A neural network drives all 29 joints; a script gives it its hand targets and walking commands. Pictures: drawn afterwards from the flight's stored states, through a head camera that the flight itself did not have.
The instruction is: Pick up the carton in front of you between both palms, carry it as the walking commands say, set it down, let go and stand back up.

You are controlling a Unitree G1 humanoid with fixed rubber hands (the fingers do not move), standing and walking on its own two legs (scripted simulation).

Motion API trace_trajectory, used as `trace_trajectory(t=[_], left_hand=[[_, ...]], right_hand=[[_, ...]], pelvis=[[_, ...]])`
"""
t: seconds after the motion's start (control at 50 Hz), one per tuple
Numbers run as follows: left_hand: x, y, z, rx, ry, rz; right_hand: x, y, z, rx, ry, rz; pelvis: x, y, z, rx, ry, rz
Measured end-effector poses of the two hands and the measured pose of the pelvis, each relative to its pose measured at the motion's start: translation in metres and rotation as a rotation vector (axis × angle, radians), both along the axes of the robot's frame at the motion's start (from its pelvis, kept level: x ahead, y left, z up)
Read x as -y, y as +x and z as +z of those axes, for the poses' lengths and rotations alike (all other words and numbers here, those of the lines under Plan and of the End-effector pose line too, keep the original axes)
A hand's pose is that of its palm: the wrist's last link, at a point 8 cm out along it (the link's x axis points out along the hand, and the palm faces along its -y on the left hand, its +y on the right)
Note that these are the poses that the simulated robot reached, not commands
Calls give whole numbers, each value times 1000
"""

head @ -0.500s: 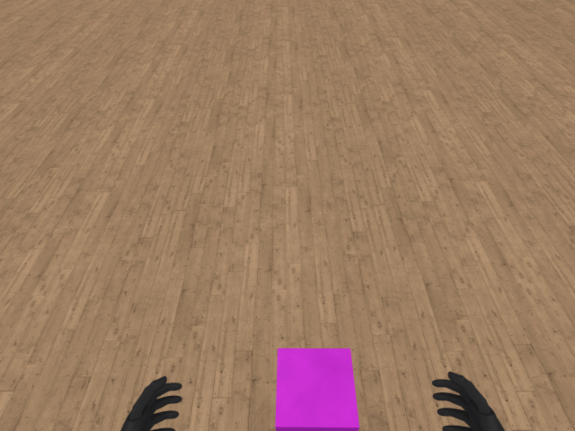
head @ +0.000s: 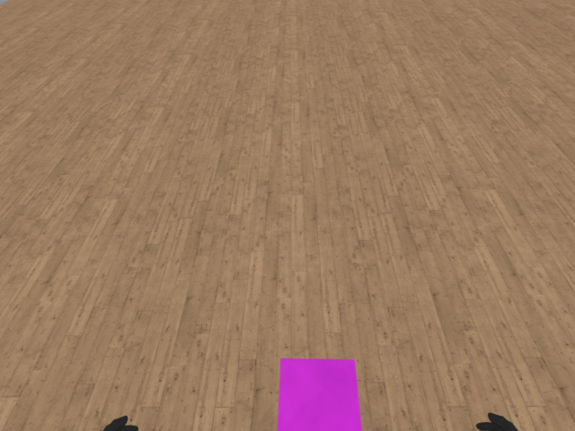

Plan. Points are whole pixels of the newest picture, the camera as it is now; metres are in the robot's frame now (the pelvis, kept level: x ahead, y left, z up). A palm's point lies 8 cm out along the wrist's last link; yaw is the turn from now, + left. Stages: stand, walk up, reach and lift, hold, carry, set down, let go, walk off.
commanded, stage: stand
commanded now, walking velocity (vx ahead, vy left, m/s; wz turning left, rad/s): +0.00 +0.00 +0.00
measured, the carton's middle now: (317, 410) +0.36 -0.03 -0.65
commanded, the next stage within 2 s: none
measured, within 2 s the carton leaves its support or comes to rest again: neither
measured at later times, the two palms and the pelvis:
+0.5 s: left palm out of the picture +0.10 +0.30 -0.09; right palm out of the picture +0.09 -0.30 -0.10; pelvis -0.01 +0.00 +0.01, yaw +0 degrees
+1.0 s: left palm out of the picture +0.07 +0.30 -0.09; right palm out of the picture +0.07 -0.31 -0.10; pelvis -0.02 +0.00 +0.01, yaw +0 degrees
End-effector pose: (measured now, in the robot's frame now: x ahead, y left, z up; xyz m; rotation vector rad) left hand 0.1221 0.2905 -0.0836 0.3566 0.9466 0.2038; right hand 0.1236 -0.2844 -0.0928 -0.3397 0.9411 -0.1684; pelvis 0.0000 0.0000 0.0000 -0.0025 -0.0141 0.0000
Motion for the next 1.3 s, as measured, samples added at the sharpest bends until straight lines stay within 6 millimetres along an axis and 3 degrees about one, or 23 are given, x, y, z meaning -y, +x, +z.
trace_trajectory(t=[0.8, 1.3], left_hand=[[-12, -46, -8, -135, 5, 52], [-18, -52, -9, -168, 10, 58]], right_hand=[[23, -51, -6, -144, -32, -35], [26, -58, -6, -173, -37, -46]], pelvis=[[5, -18, 8, 30, 3, -3], [3, -21, 9, 31, 4, -5]])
